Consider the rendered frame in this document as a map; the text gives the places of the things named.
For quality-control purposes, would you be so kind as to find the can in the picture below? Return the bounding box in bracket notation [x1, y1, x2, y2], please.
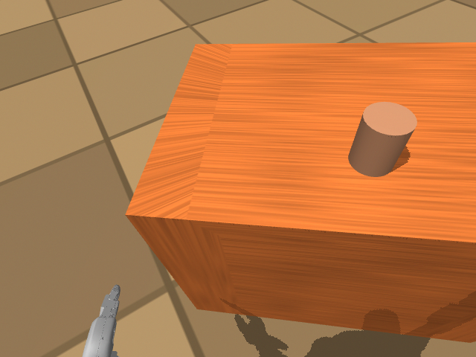
[348, 102, 417, 177]

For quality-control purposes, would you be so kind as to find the left robot hand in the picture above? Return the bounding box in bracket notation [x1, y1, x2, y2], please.
[83, 285, 120, 357]

